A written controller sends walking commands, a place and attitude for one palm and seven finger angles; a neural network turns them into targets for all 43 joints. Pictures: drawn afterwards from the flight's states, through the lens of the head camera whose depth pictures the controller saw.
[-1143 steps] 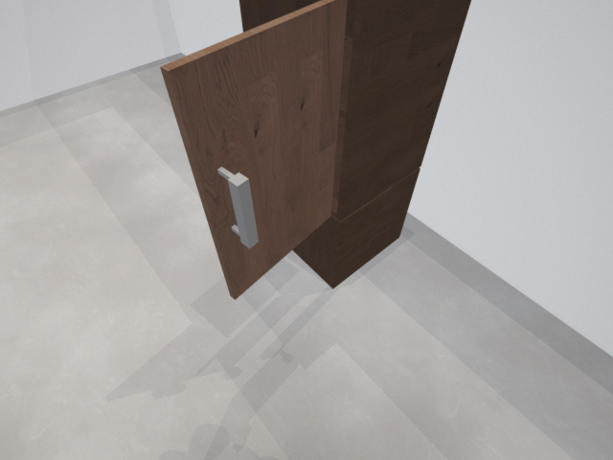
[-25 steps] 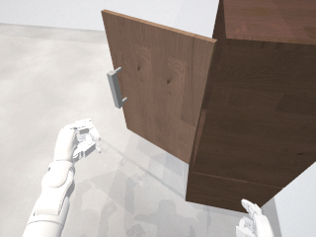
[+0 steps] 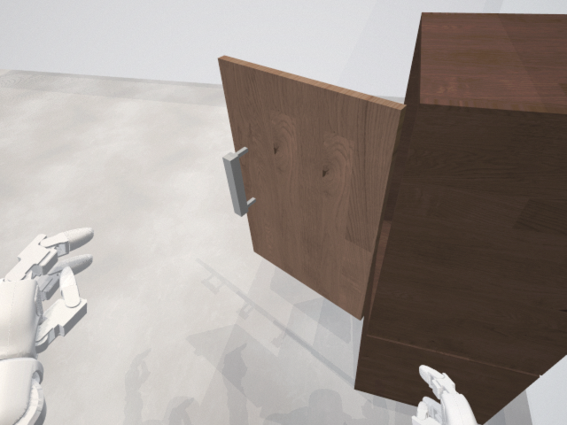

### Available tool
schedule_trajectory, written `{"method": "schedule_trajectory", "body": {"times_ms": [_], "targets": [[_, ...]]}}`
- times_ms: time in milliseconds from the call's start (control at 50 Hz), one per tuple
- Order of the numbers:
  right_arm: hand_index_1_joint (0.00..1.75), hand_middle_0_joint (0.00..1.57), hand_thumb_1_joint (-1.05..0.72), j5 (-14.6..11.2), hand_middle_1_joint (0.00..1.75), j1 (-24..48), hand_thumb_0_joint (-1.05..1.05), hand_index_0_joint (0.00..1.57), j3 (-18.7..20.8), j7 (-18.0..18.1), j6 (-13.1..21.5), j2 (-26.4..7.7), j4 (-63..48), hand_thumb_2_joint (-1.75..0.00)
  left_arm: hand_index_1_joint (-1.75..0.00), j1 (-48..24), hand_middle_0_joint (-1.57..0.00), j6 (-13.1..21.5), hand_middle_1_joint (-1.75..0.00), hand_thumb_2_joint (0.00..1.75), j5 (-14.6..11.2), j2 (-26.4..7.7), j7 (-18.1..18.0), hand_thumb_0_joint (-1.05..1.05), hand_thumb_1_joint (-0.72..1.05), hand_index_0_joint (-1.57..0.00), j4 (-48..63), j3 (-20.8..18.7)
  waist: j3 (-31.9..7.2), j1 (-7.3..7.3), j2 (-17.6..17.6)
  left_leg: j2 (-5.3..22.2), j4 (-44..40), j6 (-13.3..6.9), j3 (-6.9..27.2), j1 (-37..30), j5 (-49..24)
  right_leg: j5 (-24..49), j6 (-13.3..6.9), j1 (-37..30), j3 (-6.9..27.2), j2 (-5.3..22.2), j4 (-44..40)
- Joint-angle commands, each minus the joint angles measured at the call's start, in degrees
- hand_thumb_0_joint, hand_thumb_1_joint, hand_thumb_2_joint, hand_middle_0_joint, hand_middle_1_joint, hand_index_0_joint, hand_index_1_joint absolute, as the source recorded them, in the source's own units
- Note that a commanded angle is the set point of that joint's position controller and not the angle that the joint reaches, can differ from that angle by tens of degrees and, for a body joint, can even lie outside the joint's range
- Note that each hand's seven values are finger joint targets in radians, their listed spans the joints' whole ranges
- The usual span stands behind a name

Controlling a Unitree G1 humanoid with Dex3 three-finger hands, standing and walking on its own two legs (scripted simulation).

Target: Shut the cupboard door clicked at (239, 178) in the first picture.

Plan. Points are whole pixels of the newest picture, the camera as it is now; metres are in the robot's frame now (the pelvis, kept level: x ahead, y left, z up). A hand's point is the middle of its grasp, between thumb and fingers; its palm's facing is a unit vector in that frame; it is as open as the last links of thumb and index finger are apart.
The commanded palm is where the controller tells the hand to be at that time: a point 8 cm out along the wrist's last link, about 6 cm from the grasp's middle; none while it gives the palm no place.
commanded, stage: draw the hand back to the body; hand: left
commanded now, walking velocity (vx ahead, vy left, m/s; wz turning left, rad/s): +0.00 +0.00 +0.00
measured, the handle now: (242, 181) +0.65 +0.19 -0.03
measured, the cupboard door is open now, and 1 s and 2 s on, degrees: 66 66 66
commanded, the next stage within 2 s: step back with the hand held close in 0.42 s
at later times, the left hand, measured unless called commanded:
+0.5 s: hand (70, 317) +0.18 +0.25 +0.15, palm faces +0.45 -0.79 -0.42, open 7.4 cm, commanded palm +0.13 +0.29 +0.17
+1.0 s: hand (27, 326) +0.16 +0.29 +0.16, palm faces +0.39 -0.76 -0.52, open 7.4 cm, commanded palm +0.10 +0.32 +0.17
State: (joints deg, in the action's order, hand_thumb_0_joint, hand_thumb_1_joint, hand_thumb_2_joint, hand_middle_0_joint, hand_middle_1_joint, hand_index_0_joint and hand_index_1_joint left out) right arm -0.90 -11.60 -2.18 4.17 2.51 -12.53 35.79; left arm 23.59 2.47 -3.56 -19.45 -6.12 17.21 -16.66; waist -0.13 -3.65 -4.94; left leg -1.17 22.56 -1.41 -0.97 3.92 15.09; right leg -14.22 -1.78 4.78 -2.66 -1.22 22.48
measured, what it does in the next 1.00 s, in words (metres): shifts its weight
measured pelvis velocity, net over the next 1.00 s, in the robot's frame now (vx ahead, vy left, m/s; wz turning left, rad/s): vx -0.04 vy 0.03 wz -0.03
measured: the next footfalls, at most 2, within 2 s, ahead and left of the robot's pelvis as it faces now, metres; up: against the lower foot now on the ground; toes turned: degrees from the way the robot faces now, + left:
none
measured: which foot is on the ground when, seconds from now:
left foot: down 0.00-1.00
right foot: down 0.00-1.00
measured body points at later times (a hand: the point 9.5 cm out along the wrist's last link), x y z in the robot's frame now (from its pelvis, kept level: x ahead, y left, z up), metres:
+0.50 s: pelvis -0.01 -0.01 +0.00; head -0.04 -0.04 +0.45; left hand +0.15 +0.29 +0.18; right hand +0.17 -0.23 -0.09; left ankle -0.03 +0.10 -0.74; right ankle -0.02 -0.10 -0.74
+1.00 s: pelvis -0.04 +0.03 -0.01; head -0.04 +0.02 +0.44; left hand +0.14 +0.33 +0.18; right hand +0.13 -0.22 -0.09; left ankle -0.03 +0.10 -0.74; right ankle -0.02 -0.10 -0.74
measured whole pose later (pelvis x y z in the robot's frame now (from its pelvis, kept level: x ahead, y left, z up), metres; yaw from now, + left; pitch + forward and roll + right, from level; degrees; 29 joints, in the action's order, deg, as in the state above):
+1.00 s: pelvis -0.04 +0.03 -0.01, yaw -2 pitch +1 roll +0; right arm -1.4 -10.8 0.5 5.9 -1.8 -13.6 31.2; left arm 31.7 7.8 -3.2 -25.4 -8.4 25.6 -24.1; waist -1.1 0.1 -1.9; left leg -2.4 30.2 -3.8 -3.6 16.2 14.8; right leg -12.9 0.4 17.5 -0.5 0.3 29.7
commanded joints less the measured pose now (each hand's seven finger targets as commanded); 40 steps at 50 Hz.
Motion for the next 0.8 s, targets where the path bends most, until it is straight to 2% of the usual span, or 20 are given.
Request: {"method": "schedule_trajectory", "body": {"times_ms": [0, 20, 60, 120, 160, 200, 220, 240, 280, 320, 380, 460, 520, 540, 560, 600, 660, 720, 780], "targets": [[0.30, 0.20, -0.90, 0.23, 0.30, 8.26, 0.00, 0.20, 2.77, 0.30, 4.34, -5.24, -9.35, -0.90, -0.33, -0.84, -0.23, 5.06, -0.33, 0.90, -0.61, -12.61, -1.26, 0.00, 0.90, -0.23, 15.80, -10.62, -4.64, -0.04, 2.63, 2.39, -1.73, 0.24, 0.23, 2.13, -18.31, 14.83, 1.25, -2.03, 1.03, 1.98, -2.30], [0.30, 0.20, -0.90, 0.20, 0.30, 8.34, 0.00, 0.20, 2.97, 0.33, 4.54, -5.55, -9.07, -0.90, -0.30, 1.06, -0.20, 5.07, -0.30, 0.90, -0.69, -13.14, -1.23, 0.00, 0.90, -0.20, 15.55, -11.67, -3.33, -0.13, 2.51, 2.48, -1.74, 0.20, 0.18, 2.68, -17.36, 14.13, 1.15, -1.58, 1.26, 2.00, -2.97], [0.30, 0.20, -0.90, 0.10, 0.30, 8.10, 0.00, 0.20, 3.06, 0.41, 4.69, -5.62, -8.53, -0.90, -0.30, -0.70, -0.20, 5.26, -0.30, 0.90, -0.58, -10.10, -0.97, 0.00, 0.90, -0.20, 13.50, -8.67, -0.09, 0.84, 3.55, 2.44, -2.26, -0.03, -0.06, 3.07, -13.79, 10.74, 1.39, 1.14, 1.41, 2.16, -3.53], [0.30, 0.20, -0.90, 0.07, 0.30, 7.99, 0.00, 0.20, 3.47, 0.90, 5.40, -6.31, -7.81, -0.90, -0.30, -4.47, -0.20, 5.60, -0.30, 0.90, -0.10, -10.29, -1.23, 0.00, 0.90, -0.20, 12.45, -7.95, 0.97, 1.19, 3.13, 2.32, -2.49, -0.40, 0.00, 2.82, -9.62, 5.63, 1.41, 3.04, 1.86, 2.20, -4.93], [0.30, 0.20, -0.90, 0.09, 0.30, 7.99, 0.00, 0.20, 3.45, 1.17, 5.73, -6.12, -7.99, -0.90, -0.30, -4.57, -0.20, 5.98, -0.30, 0.90, -0.18, -10.33, -1.44, 0.00, 0.90, -0.20, 12.47, -7.98, -0.47, 0.92, 3.59, 2.01, -2.63, -0.71, -0.03, 2.23, -8.38, 3.98, 1.43, 2.44, 2.03, 2.40, -4.83], [0.30, 0.20, -0.90, 0.16, 0.30, 8.31, 0.00, 0.20, 3.39, 1.28, 6.24, -5.93, -8.03, -0.90, -0.30, -5.05, -0.20, 6.51, -0.30, 0.90, 0.03, -11.19, -1.66, 0.00, 0.90, -0.20, 13.92, -8.54, -1.65, 0.55, 2.18, 1.76, -2.65, -0.74, -0.05, 2.14, -8.38, 3.80, 1.35, 1.48, 2.17, 2.50, -4.73], [0.30, 0.20, -0.90, 0.28, 0.30, 8.32, 0.00, 0.20, 3.40, 1.33, 6.59, -6.20, -7.71, -0.90, -0.30, -4.54, -0.20, 6.59, -0.30, 0.90, -0.02, -12.39, -1.73, 0.00, 0.90, -0.20, 14.07, -9.66, -2.03, 0.27, 3.03, 1.78, -2.50, -0.76, 0.18, 2.33, -8.91, 4.43, 1.26, 0.85, 2.32, 2.49, -4.89], [0.30, 0.20, -0.90, 0.29, 0.30, 8.79, 0.00, 0.20, 3.29, 1.32, 6.78, -5.98, -8.06, -0.90, -0.30, -5.16, -0.20, 6.88, -0.30, 0.90, 0.08, -12.70, -1.73, 0.00, 0.90, -0.20, 15.63, -9.82, -3.72, -0.05, 1.64, 1.57, -2.47, -0.85, -0.02, 1.90, -9.44, 5.12, 1.29, 0.04, 2.60, 2.68, -4.65], [0.30, 0.20, -0.90, 0.27, 0.30, 8.74, 0.00, 0.20, 3.12, 1.29, 7.03, -5.50, -7.90, -0.90, -0.30, -3.76, -0.20, 6.98, -0.30, 0.90, 0.14, -12.21, -1.77, 0.00, 0.90, -0.20, 15.87, -9.71, -2.77, -0.01, 0.38, 1.56, -2.26, -0.61, -0.30, 2.08, -10.53, 6.74, 1.20, 0.15, 2.45, 2.51, -4.46], [0.30, 0.20, -0.90, 0.37, 0.30, 8.46, 0.00, 0.20, 3.21, 1.27, 7.29, -5.63, -7.61, -0.90, -0.30, -2.50, -0.20, 6.87, -0.30, 0.90, 0.15, -13.15, -1.87, 0.00, 0.90, -0.20, 15.59, -10.80, -2.31, -0.09, -0.11, 1.71, -2.11, -0.41, -0.26, 2.49, -11.64, 8.35, 1.07, -0.32, 2.49, 2.42, -4.36], [0.30, 0.20, -0.90, 0.37, 0.30, 8.27, 0.00, 0.20, 3.03, 1.10, 6.99, -5.32, -7.59, -0.90, -0.30, -1.99, -0.20, 6.72, -0.30, 0.90, -0.10, -12.10, -1.59, 0.00, 0.90, -0.20, 13.81, -10.66, -0.49, -0.04, 1.36, 1.83, -2.48, -0.25, -0.45, 3.21, -11.45, 8.11, 1.27, 0.50, 2.23, 2.25, -4.49], [0.30, 0.20, -0.90, 0.28, 0.30, 8.23, 0.00, 0.20, 3.30, 1.08, 6.64, -5.33, -7.83, -0.90, -0.30, -1.58, -0.20, 6.60, -0.30, 0.90, -0.43, -11.45, -1.23, 0.00, 0.90, -0.20, 13.25, -10.16, -0.54, 0.13, 2.27, 2.03, -2.52, -0.47, -0.63, 2.70, -11.03, 7.47, 1.40, 0.52, 2.66, 2.32, -5.03], [0.30, 0.20, -0.90, 0.21, 0.30, 8.08, 0.00, 0.20, 3.47, 0.92, 6.61, -5.67, -7.66, -0.90, -0.30, -1.17, -0.20, 6.65, -0.30, 0.90, -0.24, -11.22, -1.12, 0.00, 0.90, -0.20, 13.26, -9.73, -0.93, 0.25, 1.33, 2.08, -2.47, -0.45, -0.61, 2.38, -11.81, 8.29, 1.28, 0.41, 2.75, 2.30, -5.14], [0.30, 0.20, -0.90, -0.07, 0.30, 7.96, 0.00, 0.20, 4.63, 0.79, 4.92, -8.62, -9.16, -0.90, -0.30, -5.02, -0.20, 8.32, -0.30, 0.90, -0.03, -17.11, -1.77, 0.00, 0.90, -0.20, 15.60, -15.23, 0.78, 2.64, 1.99, 3.20, 1.61, -1.27, 1.24, 6.56, -7.15, 9.62, 0.94, 6.26, 9.69, 6.03, -7.67], [0.30, 0.20, -0.90, 0.12, 0.30, 7.04, 0.00, 0.20, 4.61, 0.65, 3.97, -7.61, -8.37, -0.90, -0.30, -1.27, -0.20, 8.57, -0.30, 0.90, 0.07, -13.54, -1.62, 0.00, 0.90, -0.20, 12.67, -12.35, -0.71, 3.07, 4.51, 2.76, 4.12, -1.14, 1.84, 6.73, -5.29, 8.58, 0.00, 7.09, 10.81, 8.59, -8.15], [0.30, 0.20, -0.90, -0.07, 0.30, 6.77, 0.00, 0.20, 4.61, 0.46, 2.85, -6.84, -8.74, -0.90, -0.30, 1.06, -0.20, 9.42, -0.30, 0.90, 0.31, -12.48, -1.89, 0.00, 0.90, -0.20, 12.78, -11.03, -2.88, 3.23, 7.10, 2.39, 6.90, -1.01, 1.66, 7.86, -4.52, 9.20, -0.92, 7.75, 12.13, 10.93, -7.83], [0.30, 0.20, -0.90, -0.37, 0.30, 6.44, 0.00, 0.20, 5.05, 0.81, 1.61, -7.17, -9.56, -0.90, -0.30, 3.18, -0.20, 10.13, -0.30, 0.90, 0.20, -13.86, -2.61, 0.00, 0.90, -0.20, 15.73, -12.40, -8.14, 3.63, 4.64, 3.22, 5.91, -0.51, 2.20, 7.70, -10.10, 20.31, -1.82, 3.97, 9.74, 11.18, -1.86], [0.30, 0.20, -0.90, -0.27, 0.30, 7.20, 0.00, 0.20, 5.28, 1.70, 0.32, -8.12, -10.75, -0.90, -0.30, 5.02, -0.20, 9.70, -0.30, 0.90, -0.11, -15.80, -3.16, 0.00, 0.90, -0.20, 17.84, -14.26, -9.81, 3.58, 1.14, 5.06, 3.85, -0.26, 3.35, 6.59, -22.44, 26.23, 0.02, 3.48, 6.36, 7.63, 2.99], [0.30, 0.20, -0.90, -0.32, 0.30, 6.68, 0.00, 0.20, 5.27, 2.17, -1.01, -8.20, -12.28, -0.90, -0.30, 5.81, -0.20, 9.08, -0.30, 0.90, -0.25, -16.02, -3.46, 0.00, 0.90, -0.20, 19.55, -14.74, -11.69, 3.29, 0.44, 6.72, 3.15, 0.10, 4.68, 8.44, -29.89, 27.57, 0.91, 1.11, 4.82, 5.41, 6.98]]}}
